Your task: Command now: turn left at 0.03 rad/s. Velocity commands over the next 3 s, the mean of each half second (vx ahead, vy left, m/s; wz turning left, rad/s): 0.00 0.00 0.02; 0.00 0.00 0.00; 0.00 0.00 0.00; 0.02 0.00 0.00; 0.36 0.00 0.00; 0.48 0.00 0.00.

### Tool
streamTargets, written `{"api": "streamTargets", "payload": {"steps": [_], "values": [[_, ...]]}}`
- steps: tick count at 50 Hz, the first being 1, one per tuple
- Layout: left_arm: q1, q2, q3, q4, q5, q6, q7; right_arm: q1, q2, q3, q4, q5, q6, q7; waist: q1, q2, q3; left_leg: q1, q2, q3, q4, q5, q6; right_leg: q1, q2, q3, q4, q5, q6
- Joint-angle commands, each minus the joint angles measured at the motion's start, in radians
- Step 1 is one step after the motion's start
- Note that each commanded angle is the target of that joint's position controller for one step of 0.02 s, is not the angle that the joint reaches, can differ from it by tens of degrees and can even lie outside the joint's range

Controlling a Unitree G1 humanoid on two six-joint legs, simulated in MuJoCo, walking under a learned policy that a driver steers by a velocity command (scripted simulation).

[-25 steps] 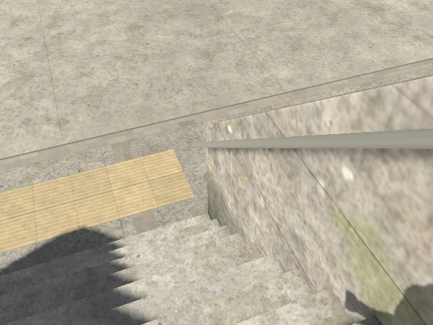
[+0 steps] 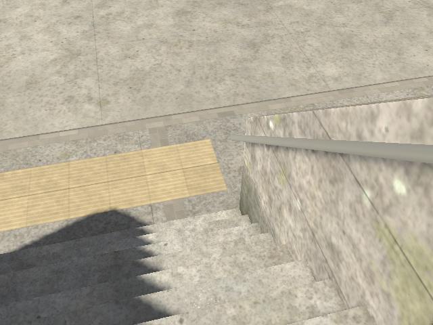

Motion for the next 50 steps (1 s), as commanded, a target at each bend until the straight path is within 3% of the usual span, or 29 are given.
{"api": "streamTargets", "payload": {"steps": [1,6,13,27,35,37,40,42,50], "values": [[0.063,0.051,-0.002,-0.005,0.000,0.037,0.033,0.038,-0.083,-0.011,-0.030,0.007,0.020,-0.031,0.021,0.035,-0.004,0.042,0.111,-0.108,-0.126,0.465,0.031,0.105,-0.123,0.127,-0.093,0.314,0.018],[0.048,0.064,0.004,0.035,0.010,0.047,0.030,0.012,-0.084,-0.012,-0.002,-0.004,0.026,-0.022,0.014,0.015,0.075,0.056,0.112,-0.111,-0.192,0.361,0.044,0.079,-0.115,0.139,-0.172,0.200,0.024],[0.057,0.043,0.007,0.087,0.004,0.035,0.038,-0.025,-0.075,-0.025,0.045,-0.001,0.018,-0.028,0.015,0.034,0.057,0.120,0.123,-0.106,-0.237,0.398,0.048,0.118,-0.122,0.150,-0.219,0.262,0.023],[0.084,0.016,0.012,0.166,0.015,0.031,0.043,-0.017,-0.055,-0.035,0.124,-0.009,0.011,-0.031,0.026,0.023,0.088,0.110,0.123,-0.099,-0.314,0.297,0.043,0.150,-0.120,0.159,-0.288,0.227,0.019],[0.087,0.002,0.015,0.187,0.015,0.024,0.044,-0.001,-0.042,-0.039,0.151,-0.012,0.008,-0.031,0.028,0.021,0.093,0.104,0.124,-0.095,-0.326,0.285,0.037,0.159,-0.118,0.165,-0.299,0.240,0.016],[0.077,-0.003,0.015,0.191,0.007,0.028,0.049,-0.008,-0.036,-0.040,0.155,-0.006,0.012,-0.036,0.028,0.018,0.093,0.099,0.123,-0.088,-0.323,0.303,0.030,0.154,-0.119,0.162,-0.299,0.280,0.020],[0.083,-0.009,0.013,0.192,0.021,0.023,0.040,0.001,-0.042,-0.045,0.167,-0.014,0.005,-0.030,0.029,0.024,0.076,0.109,0.122,-0.094,-0.329,0.274,0.031,0.165,-0.116,0.170,-0.303,0.243,0.018],[0.071,-0.010,0.013,0.194,0.011,0.026,0.043,-0.011,-0.036,-0.045,0.169,-0.008,0.009,-0.033,0.028,0.017,0.084,0.103,0.122,-0.089,-0.327,0.289,0.023,0.153,-0.116,0.168,-0.306,0.280,0.023],[0.076,-0.022,0.011,0.206,0.012,0.024,0.044,-0.008,-0.031,-0.049,0.186,-0.008,0.010,-0.036,0.029,0.015,0.070,0.105,0.123,-0.085,-0.327,0.279,0.019,0.169,-0.114,0.177,-0.309,0.307,0.020]]}}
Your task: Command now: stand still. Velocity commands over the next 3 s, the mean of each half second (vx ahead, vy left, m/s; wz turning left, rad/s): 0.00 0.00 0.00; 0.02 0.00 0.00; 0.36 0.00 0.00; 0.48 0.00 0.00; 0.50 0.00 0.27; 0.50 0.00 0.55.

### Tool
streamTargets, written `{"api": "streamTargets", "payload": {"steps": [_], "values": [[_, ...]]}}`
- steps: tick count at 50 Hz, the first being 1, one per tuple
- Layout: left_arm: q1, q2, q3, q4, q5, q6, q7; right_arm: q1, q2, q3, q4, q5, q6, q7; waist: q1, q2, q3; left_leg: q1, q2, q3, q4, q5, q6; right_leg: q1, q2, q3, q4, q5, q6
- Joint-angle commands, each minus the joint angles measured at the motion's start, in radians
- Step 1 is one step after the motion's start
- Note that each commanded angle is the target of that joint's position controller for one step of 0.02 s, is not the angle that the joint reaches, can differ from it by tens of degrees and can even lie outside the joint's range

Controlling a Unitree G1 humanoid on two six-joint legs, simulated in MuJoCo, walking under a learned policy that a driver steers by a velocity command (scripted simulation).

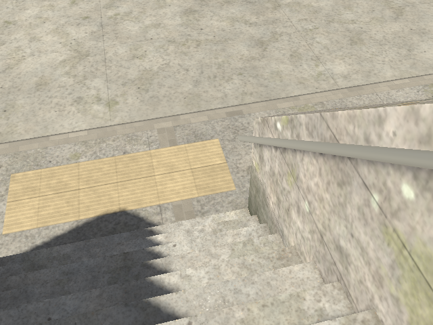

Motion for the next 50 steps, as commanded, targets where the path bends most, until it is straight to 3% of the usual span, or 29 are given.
{"api": "streamTargets", "payload": {"steps": [1,17,18,26,45,47,50], "values": [[0.042,0.077,0.011,-0.013,0.001,-0.005,0.002,0.054,-0.072,-0.013,-0.009,0.000,-0.004,-0.002,0.001,-0.009,0.048,-0.075,0.112,-0.099,-0.050,0.167,0.025,0.010,-0.140,0.151,-0.060,0.206,0.016],[0.040,0.067,0.004,-0.008,0.002,-0.006,0.001,0.050,-0.067,-0.017,0.009,0.002,-0.004,-0.006,0.003,-0.010,0.042,-0.079,0.117,-0.094,-0.050,0.157,0.014,0.033,-0.133,0.170,-0.071,0.249,0.009],[0.039,0.071,0.007,-0.007,0.008,-0.006,-0.004,0.050,-0.067,-0.017,0.012,0.008,-0.003,-0.004,0.003,-0.018,0.045,-0.082,0.117,-0.091,-0.049,0.155,0.016,0.035,-0.134,0.168,-0.071,0.258,0.010],[0.042,0.063,0.005,-0.009,0.003,-0.011,-0.010,0.052,-0.060,-0.014,0.022,-0.001,-0.001,0.000,0.001,-0.009,0.042,-0.075,0.120,-0.092,-0.052,0.152,0.016,0.036,-0.133,0.173,-0.072,0.264,0.003],[0.048,0.075,0.009,-0.023,0.002,-0.017,-0.012,0.061,-0.059,-0.006,0.034,0.000,-0.008,0.000,-0.003,-0.005,0.043,-0.081,0.124,-0.090,-0.050,0.156,0.011,0.044,-0.128,0.178,-0.069,0.281,-0.001],[0.042,0.084,0.011,-0.031,0.001,-0.015,-0.011,0.050,-0.059,-0.005,0.030,-0.004,-0.005,-0.001,0.004,-0.008,0.034,-0.082,0.111,-0.081,-0.055,0.091,0.017,0.048,-0.109,0.176,-0.090,0.109,-0.002],[0.052,0.133,0.034,-0.045,0.003,-0.005,-0.011,0.041,-0.070,-0.016,0.010,-0.007,-0.001,-0.004,0.015,-0.048,0.065,-0.169,0.046,-0.007,0.035,-0.089,0.043,0.033,-0.097,0.212,-0.099,-0.201,-0.046]]}}
Over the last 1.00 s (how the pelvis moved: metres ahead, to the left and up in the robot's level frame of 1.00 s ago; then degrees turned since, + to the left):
0.02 0.00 0.02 -1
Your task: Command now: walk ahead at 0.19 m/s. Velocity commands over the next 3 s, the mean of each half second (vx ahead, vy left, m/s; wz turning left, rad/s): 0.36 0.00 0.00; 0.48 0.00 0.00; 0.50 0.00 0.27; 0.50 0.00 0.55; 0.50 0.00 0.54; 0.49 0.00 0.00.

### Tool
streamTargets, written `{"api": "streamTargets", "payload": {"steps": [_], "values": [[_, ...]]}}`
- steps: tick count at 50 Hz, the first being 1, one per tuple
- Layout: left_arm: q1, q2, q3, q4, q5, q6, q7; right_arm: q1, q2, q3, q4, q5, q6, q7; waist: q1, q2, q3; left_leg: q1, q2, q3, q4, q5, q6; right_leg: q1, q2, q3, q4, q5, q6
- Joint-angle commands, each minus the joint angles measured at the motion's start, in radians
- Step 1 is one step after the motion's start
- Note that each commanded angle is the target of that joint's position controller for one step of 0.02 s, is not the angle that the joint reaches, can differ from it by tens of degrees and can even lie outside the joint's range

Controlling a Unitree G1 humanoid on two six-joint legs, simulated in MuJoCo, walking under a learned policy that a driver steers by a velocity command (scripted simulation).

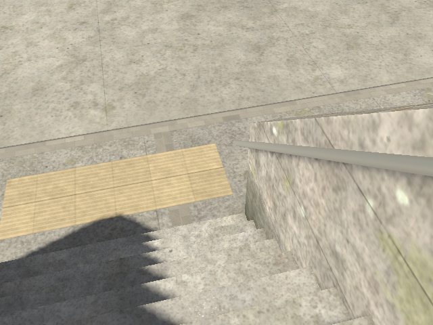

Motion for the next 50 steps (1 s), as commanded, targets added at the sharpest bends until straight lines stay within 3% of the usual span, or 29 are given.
{"api": "streamTargets", "payload": {"steps": [1,5,10,12,14,17,18,19,20,21,23,24,25,28,29,30,34,37,38,39,40,42,43,44,45,46,47,49,50], "values": [[0.049,0.134,0.036,-0.032,0.003,0.005,0.001,0.040,-0.066,-0.014,-0.032,-0.007,-0.001,-0.005,0.012,-0.072,0.104,-0.223,-0.015,0.030,0.050,-0.106,0.073,0.013,-0.144,0.222,-0.087,-0.282,-0.043],[0.072,0.140,0.055,-0.045,0.013,0.000,0.001,0.052,-0.058,-0.015,-0.057,-0.016,-0.019,-0.009,0.004,-0.077,0.135,-0.291,-0.029,0.061,0.129,-0.108,0.091,-0.054,-0.193,0.289,-0.039,-0.299,-0.117],[0.010,0.116,0.061,-0.074,0.002,-0.043,0.006,0.175,-0.104,-0.029,-0.039,-0.011,-0.031,-0.012,-0.059,0.053,0.080,-0.007,0.024,-0.072,0.164,0.198,0.127,-0.258,-0.047,0.046,0.284,0.116,-0.066],[-0.078,0.106,0.060,-0.116,0.012,-0.054,0.012,0.254,-0.167,-0.047,-0.022,-0.003,-0.027,-0.017,-0.116,0.168,0.069,0.144,0.134,-0.228,0.155,0.434,0.191,-0.483,-0.014,-0.017,0.430,-0.030,-0.023],[-0.152,0.107,0.058,-0.160,0.013,-0.057,0.006,0.225,-0.175,-0.046,-0.042,-0.011,-0.023,-0.016,-0.121,0.174,0.130,0.156,0.206,-0.298,0.154,0.570,0.250,-0.620,-0.030,-0.007,0.460,-0.297,-0.008],[-0.013,0.094,0.062,-0.115,0.019,-0.063,-0.017,0.121,-0.159,-0.046,-0.071,-0.022,-0.015,-0.016,-0.048,0.169,0.090,-0.047,0.186,-0.250,0.206,0.430,0.234,-0.363,-0.061,0.011,0.430,-0.095,-0.010],[0.084,0.095,0.066,-0.077,0.015,-0.059,-0.023,0.050,-0.153,-0.043,-0.101,-0.016,-0.014,-0.015,0.020,0.124,0.062,-0.204,0.136,-0.201,0.247,0.293,0.205,-0.169,-0.039,-0.011,0.380,0.005,-0.019],[0.226,0.141,0.083,-0.016,-0.006,-0.056,-0.025,-0.015,-0.144,-0.039,-0.142,-0.027,-0.011,-0.013,0.104,-0.016,0.050,-0.357,0.001,-0.028,0.418,0.154,0.152,0.016,-0.025,-0.018,0.303,0.123,-0.032],[0.366,0.261,0.116,0.032,0.007,-0.058,-0.017,-0.035,-0.104,-0.030,-0.173,-0.030,-0.019,-0.019,0.164,-0.283,0.044,-0.588,-0.118,0.082,0.778,-0.090,0.090,0.173,-0.203,0.277,0.137,0.150,-0.128],[0.439,0.272,0.118,0.058,0.007,-0.060,-0.020,-0.104,-0.136,-0.038,-0.200,-0.036,-0.022,-0.029,0.193,-0.242,0.060,-0.795,-0.142,-0.003,0.915,-0.397,0.096,0.195,-0.343,0.529,0.070,0.134,-0.212],[0.346,0.238,0.106,0.038,0.028,-0.061,-0.006,-0.124,-0.145,-0.043,-0.201,-0.014,-0.032,-0.032,0.137,-0.063,0.131,-0.920,-0.063,-0.127,0.905,-0.274,0.096,0.122,-0.396,0.526,0.135,0.033,-0.238],[0.281,0.215,0.097,0.016,0.047,-0.067,0.004,-0.075,-0.148,-0.051,-0.175,-0.009,-0.029,-0.035,0.076,-0.025,0.147,-0.853,-0.039,-0.126,0.861,-0.182,0.091,0.010,-0.378,0.459,0.170,-0.056,-0.223],[0.214,0.183,0.085,-0.004,0.056,-0.076,0.006,0.011,-0.131,-0.049,-0.133,-0.033,-0.014,-0.030,0.022,-0.060,0.127,-0.740,-0.040,-0.115,0.874,-0.035,0.099,-0.108,-0.342,0.395,0.232,-0.076,-0.205],[0.051,0.112,0.055,-0.043,0.032,-0.118,0.007,0.042,-0.104,-0.041,-0.117,-0.036,-0.008,-0.005,-0.094,-0.089,0.097,-0.496,-0.108,-0.051,0.750,0.416,0.088,-0.478,-0.183,0.183,0.415,-0.418,-0.103],[0.038,0.096,0.049,-0.064,0.023,-0.132,0.013,0.041,-0.091,-0.028,-0.139,-0.038,-0.014,0.013,-0.115,-0.038,0.093,-0.317,-0.158,0.029,0.616,0.661,0.074,-0.694,-0.140,0.091,0.424,-0.515,-0.075],[0.002,0.132,0.053,-0.068,0.008,-0.144,0.023,0.022,-0.057,-0.009,-0.159,-0.034,-0.020,0.029,-0.142,-0.075,0.068,-0.176,-0.169,0.051,0.555,0.859,0.065,-0.780,-0.151,0.068,0.445,-0.569,-0.060],[0.118,0.153,0.063,-0.021,0.024,-0.108,0.033,-0.057,-0.122,-0.007,-0.215,0.008,-0.016,0.015,-0.036,-0.136,0.150,-0.136,-0.140,0.110,0.219,0.701,0.062,-0.595,-0.159,0.078,0.645,-0.343,-0.084],[0.241,0.146,0.066,0.010,0.047,-0.033,0.050,0.200,-0.186,-0.049,-0.125,-0.004,-0.019,0.014,-0.061,-0.076,0.063,0.015,0.005,0.011,-0.180,0.562,0.154,-0.364,-0.133,0.140,1.156,0.189,-0.156],[0.245,0.140,0.068,0.006,0.042,-0.028,0.041,0.324,-0.212,-0.061,-0.089,-0.003,-0.024,0.027,-0.125,0.098,0.007,0.190,0.077,-0.073,-0.166,0.701,0.210,-0.512,-0.031,0.110,1.539,-0.158,-0.166],[0.285,0.062,0.058,-0.040,0.010,-0.036,0.034,0.363,-0.222,-0.034,-0.093,-0.009,-0.046,0.048,-0.060,0.155,-0.047,0.406,0.193,-0.156,0.334,1.182,0.192,-0.886,0.032,0.084,1.767,-0.678,-0.151],[0.331,0.084,0.052,-0.054,0.007,-0.046,0.041,0.371,-0.271,-0.046,-0.071,0.000,-0.045,0.059,-0.030,0.154,-0.083,0.431,0.259,-0.213,0.383,1.013,0.222,-1.048,0.001,0.143,1.796,-0.583,-0.179],[0.138,0.131,0.058,-0.110,0.039,-0.044,0.048,0.357,-0.312,-0.064,-0.060,0.007,-0.056,0.039,-0.083,0.188,-0.052,0.238,0.398,-0.537,0.133,0.062,0.418,-1.220,-0.041,0.208,1.699,-0.446,-0.103],[0.037,0.169,0.078,-0.112,0.053,-0.040,0.052,0.275,-0.181,-0.012,-0.070,-0.014,-0.075,0.032,-0.047,-0.031,0.095,0.083,0.320,-0.436,0.145,-0.028,0.350,-1.263,-0.051,0.320,1.458,-0.138,-0.039],[0.006,0.148,0.077,-0.112,0.066,-0.032,0.047,0.260,-0.153,0.006,-0.062,-0.033,-0.086,0.031,-0.040,0.016,0.146,-0.100,0.302,-0.440,0.176,0.070,0.312,-1.173,-0.050,0.309,1.358,-0.063,0.001],[0.007,0.104,0.067,-0.109,0.062,-0.027,0.040,0.230,-0.097,0.030,-0.059,-0.025,-0.096,0.017,0.011,-0.028,0.185,-0.235,0.251,-0.362,0.211,0.172,0.281,-1.113,-0.045,0.297,1.217,0.025,0.052],[-0.004,0.068,0.054,-0.127,0.067,-0.007,0.024,0.162,-0.101,0.041,-0.083,-0.009,-0.101,0.005,0.061,-0.059,0.181,-0.478,0.202,-0.280,0.150,0.127,0.263,-0.870,-0.057,0.201,0.985,0.169,0.082],[0.059,0.034,0.048,-0.079,0.071,0.009,0.017,0.163,-0.152,0.033,-0.077,-0.014,-0.108,0.005,0.064,0.070,0.166,-0.548,0.189,-0.290,0.164,0.180,0.251,-0.760,-0.054,0.166,1.029,0.278,0.073],[0.067,0.081,0.067,-0.060,0.050,-0.001,-0.002,0.140,-0.170,0.026,-0.082,0.010,-0.123,0.002,0.081,0.046,0.160,-0.543,0.103,-0.213,0.238,0.016,0.201,-0.708,-0.049,0.207,0.820,0.592,0.040],[-0.006,0.096,0.073,-0.081,0.048,-0.013,-0.005,0.161,-0.181,0.022,-0.088,0.016,-0.131,-0.003,0.046,0.096,0.162,-0.483,0.112,-0.265,0.247,-0.045,0.207,-0.751,-0.053,0.193,0.797,0.645,0.028]]}}
Over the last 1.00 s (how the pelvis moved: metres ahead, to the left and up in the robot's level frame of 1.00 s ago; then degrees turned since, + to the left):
0.01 -0.02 0.00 0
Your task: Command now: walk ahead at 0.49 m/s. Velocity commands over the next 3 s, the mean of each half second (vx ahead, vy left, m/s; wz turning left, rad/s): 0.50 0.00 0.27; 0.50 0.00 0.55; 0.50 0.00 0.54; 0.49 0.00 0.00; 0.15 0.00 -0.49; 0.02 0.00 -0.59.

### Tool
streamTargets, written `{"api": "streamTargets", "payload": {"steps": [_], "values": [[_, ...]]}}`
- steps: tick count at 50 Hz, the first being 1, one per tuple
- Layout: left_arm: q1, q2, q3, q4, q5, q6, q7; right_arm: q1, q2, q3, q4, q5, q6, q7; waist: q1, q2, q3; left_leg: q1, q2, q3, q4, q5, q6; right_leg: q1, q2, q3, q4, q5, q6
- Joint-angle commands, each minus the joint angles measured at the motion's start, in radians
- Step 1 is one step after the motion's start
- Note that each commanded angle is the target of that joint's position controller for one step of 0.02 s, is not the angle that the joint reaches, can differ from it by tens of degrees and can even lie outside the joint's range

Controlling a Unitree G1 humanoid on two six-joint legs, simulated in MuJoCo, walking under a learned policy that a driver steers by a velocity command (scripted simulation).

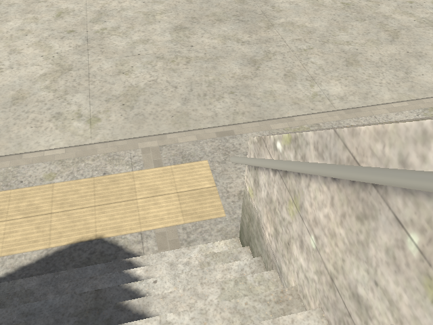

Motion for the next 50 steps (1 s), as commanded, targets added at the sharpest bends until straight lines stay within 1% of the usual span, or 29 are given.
{"api": "streamTargets", "payload": {"steps": [1,5,6,9,10,11,13,14,15,18,20,22,24,27,31,32,34,36,37,38,39,40,41,42,43,44,45,46,50], "values": [[-0.021,0.106,0.024,-0.029,-0.006,-0.022,-0.015,-0.104,-0.135,-0.015,-0.073,0.034,-0.042,-0.023,0.063,0.096,0.206,-0.274,0.220,-0.331,-0.267,0.112,0.083,0.086,-0.039,0.001,-0.312,0.437,0.009],[-0.194,0.087,0.016,-0.085,-0.021,-0.028,-0.034,-0.033,-0.120,-0.024,-0.082,-0.004,-0.009,-0.028,-0.070,0.084,0.231,-0.244,0.197,-0.314,-0.194,-0.011,0.115,0.239,-0.040,-0.111,-0.541,0.412,0.022],[-0.143,0.044,-0.053,-0.118,0.116,-0.037,-0.112,0.129,-0.100,0.016,-0.029,-0.131,-0.038,-0.002,-0.087,0.175,0.438,-0.381,0.224,-0.272,-0.183,-0.041,0.133,0.176,-0.133,-0.052,-0.655,0.444,-0.047],[-0.193,0.058,-0.064,-0.198,0.074,-0.035,-0.139,0.120,-0.152,0.004,-0.020,-0.114,-0.051,0.029,-0.102,0.035,0.259,-0.255,0.205,-0.382,-0.065,0.094,0.187,0.419,-0.094,-0.107,-0.827,0.251,-0.034],[-0.062,0.086,-0.065,-0.169,0.106,-0.038,-0.140,-0.015,-0.184,0.008,-0.058,-0.133,-0.050,0.041,0.003,0.061,0.195,-0.261,0.236,-0.431,0.071,0.269,0.166,0.560,-0.114,-0.059,-0.719,0.239,-0.044],[0.003,0.131,-0.056,-0.166,0.091,-0.040,-0.136,-0.035,-0.209,-0.009,-0.099,-0.080,-0.040,0.031,-0.008,-0.024,0.138,-0.102,0.195,-0.431,0.160,0.205,0.139,0.564,-0.130,-0.058,-0.992,0.098,-0.026],[0.464,0.236,0.000,0.022,0.046,-0.083,-0.106,-0.011,-0.283,-0.027,-0.073,-0.094,0.003,0.085,0.128,-0.140,0.022,-0.192,0.026,-0.282,0.610,0.405,0.057,1.084,-0.101,-0.213,-1.111,0.297,-0.042],[0.717,0.263,0.021,0.094,0.076,-0.081,-0.107,0.084,-0.234,-0.034,-0.024,-0.099,0.010,0.126,0.182,-0.282,-0.141,-0.486,-0.092,-0.253,1.060,-0.033,0.001,1.484,-0.211,-0.108,-0.829,0.546,-0.178],[0.604,0.373,0.047,0.040,0.078,-0.069,-0.125,0.198,-0.141,-0.041,-0.064,-0.046,0.004,0.147,0.051,-0.219,-0.258,-0.771,-0.083,-0.164,1.297,-0.194,-0.003,1.648,-0.342,-0.028,-0.521,0.913,-0.260],[0.394,0.210,0.006,0.018,0.105,-0.060,-0.106,-0.076,-0.106,-0.007,-0.234,0.000,-0.022,0.092,0.064,-0.008,0.024,-1.055,0.097,-0.253,1.140,0.179,0.030,1.090,-0.475,0.215,-0.818,-0.065,-0.322],[0.302,-0.091,-0.090,0.009,0.141,-0.105,-0.067,-0.103,-0.083,0.005,-0.230,-0.070,0.000,0.085,-0.058,0.040,0.175,-0.838,0.246,-0.280,0.627,0.556,0.067,0.620,-0.365,0.023,-0.868,-0.022,-0.233],[0.258,-0.017,-0.095,0.000,0.067,-0.166,-0.027,-0.081,-0.119,-0.027,-0.172,-0.082,0.015,0.116,-0.075,-0.086,0.137,-0.438,0.173,-0.137,0.295,0.795,0.026,0.288,-0.219,-0.171,-0.850,-0.028,-0.203],[0.298,0.055,-0.088,0.026,0.085,-0.189,-0.012,-0.081,-0.096,-0.008,-0.173,-0.125,-0.002,0.153,-0.086,-0.034,0.071,-0.415,0.164,-0.177,0.268,0.936,0.002,0.322,-0.205,-0.187,-0.739,-0.118,-0.158],[0.309,0.105,-0.090,0.036,0.116,-0.198,0.004,-0.242,-0.105,0.002,-0.226,-0.087,-0.002,0.105,-0.035,-0.021,0.074,-0.301,0.145,-0.144,-0.111,1.271,-0.013,0.341,-0.205,-0.210,-0.587,-0.339,-0.101],[0.460,0.078,-0.092,0.078,0.057,-0.153,-0.011,-0.351,-0.156,-0.008,-0.253,-0.091,0.021,0.086,0.028,-0.060,0.236,-0.403,0.137,-0.088,-0.291,0.977,-0.011,0.530,-0.319,-0.030,-0.529,-0.362,-0.133],[0.511,0.127,-0.083,0.115,0.087,-0.148,-0.020,-0.307,-0.121,-0.001,-0.241,-0.116,0.024,0.096,0.003,-0.082,0.210,-0.434,0.140,-0.116,-0.130,0.989,-0.025,0.617,-0.375,0.044,-0.465,-0.163,-0.156],[0.496,0.096,-0.072,0.096,0.010,-0.112,0.029,-0.519,-0.146,-0.007,-0.285,-0.106,0.006,0.097,0.123,-0.001,0.240,-0.587,0.167,-0.089,-0.583,0.777,-0.020,0.855,-0.315,-0.011,-0.389,-0.184,-0.094],[0.426,0.164,-0.054,0.098,0.126,-0.103,-0.032,-0.150,-0.140,-0.033,-0.146,-0.099,0.002,0.093,-0.059,-0.039,0.102,0.117,0.075,-0.006,-0.190,0.838,-0.007,0.464,-0.302,-0.158,-0.135,0.116,-0.073],[0.293,0.145,-0.065,0.069,0.102,-0.103,-0.066,0.028,-0.186,-0.057,-0.070,-0.104,0.005,0.081,-0.164,0.014,0.166,0.277,0.141,-0.077,-0.424,0.900,0.006,0.323,-0.307,-0.136,0.026,-0.034,-0.044],[0.157,0.299,-0.014,0.041,0.045,-0.089,-0.081,0.295,-0.278,-0.118,0.019,-0.102,-0.006,0.064,-0.364,0.216,0.129,0.463,0.070,0.078,-0.809,0.926,0.058,0.311,-0.091,-0.281,0.561,-0.385,-0.011],[0.341,0.192,-0.009,0.027,0.060,-0.088,-0.142,0.359,-0.386,-0.139,0.057,-0.076,-0.009,0.045,-0.223,0.329,-0.172,0.945,0.223,-0.183,-0.253,1.428,0.217,-0.029,0.010,-0.212,0.879,-0.957,-0.002],[0.151,0.173,-0.012,-0.109,0.037,-0.113,-0.157,0.433,-0.400,-0.146,0.087,-0.098,-0.033,0.029,-0.274,0.170,-0.206,1.032,0.289,-0.310,-0.217,1.469,0.273,-0.240,0.011,-0.155,0.910,-0.992,-0.020],[0.015,0.105,-0.031,-0.198,0.013,-0.143,-0.146,0.393,-0.313,-0.126,0.111,-0.105,-0.040,0.032,-0.265,0.049,-0.079,0.947,0.343,-0.360,-0.233,1.185,0.263,-0.460,-0.022,-0.095,0.789,-0.945,-0.020],[0.014,0.102,-0.039,-0.230,-0.008,-0.153,-0.122,0.180,-0.243,-0.090,0.045,-0.079,-0.032,0.054,-0.140,-0.064,0.011,0.669,0.409,-0.458,-0.267,0.926,0.266,-0.488,-0.082,-0.018,0.591,-0.811,-0.017],[0.098,0.055,-0.050,-0.201,0.005,-0.138,-0.086,-0.026,-0.032,-0.019,-0.029,-0.102,-0.032,0.058,-0.041,-0.063,0.125,0.271,0.444,-0.459,-0.310,0.840,0.224,-0.380,-0.211,0.104,0.174,-0.480,-0.038],[0.132,0.083,-0.048,-0.174,0.024,-0.119,-0.054,-0.097,-0.028,-0.007,-0.052,-0.109,-0.027,0.061,0.017,-0.021,0.198,-0.031,0.382,-0.427,-0.365,0.703,0.243,-0.198,-0.213,0.055,0.120,-0.404,-0.048],[0.238,0.096,-0.037,-0.092,0.035,-0.093,-0.055,-0.158,-0.007,0.010,-0.090,-0.068,-0.026,0.061,0.045,-0.055,0.193,-0.437,0.289,-0.270,-0.375,0.648,0.247,0.177,-0.189,-0.030,-0.120,-0.092,-0.038],[0.244,0.042,-0.060,-0.099,0.043,-0.075,-0.090,-0.228,-0.068,0.008,-0.147,-0.094,-0.046,0.062,0.101,0.048,0.157,-0.709,0.160,-0.176,-0.325,0.616,0.216,0.508,-0.140,-0.101,-0.059,0.142,-0.025],[0.190,0.113,-0.058,-0.122,0.041,-0.072,-0.098,-0.188,-0.177,0.007,-0.202,-0.113,-0.072,0.023,0.052,0.021,0.082,-0.872,0.003,-0.134,-0.048,0.079,0.090,0.875,-0.056,-0.165,-0.442,0.461,0.062]]}}
Over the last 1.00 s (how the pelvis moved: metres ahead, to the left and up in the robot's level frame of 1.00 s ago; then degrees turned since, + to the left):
0.27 0.02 -0.26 0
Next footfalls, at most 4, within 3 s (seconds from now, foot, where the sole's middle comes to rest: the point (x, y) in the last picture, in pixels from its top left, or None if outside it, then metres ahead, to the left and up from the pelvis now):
0.26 right None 0.26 -0.17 -0.93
0.76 left None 0.45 0.06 -1.14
1.12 right None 0.74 -0.08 -1.34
1.70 left None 0.85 0.31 -1.55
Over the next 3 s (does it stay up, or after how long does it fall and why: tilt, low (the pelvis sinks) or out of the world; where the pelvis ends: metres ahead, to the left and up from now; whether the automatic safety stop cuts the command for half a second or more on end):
stays up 1.08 0.34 -1.00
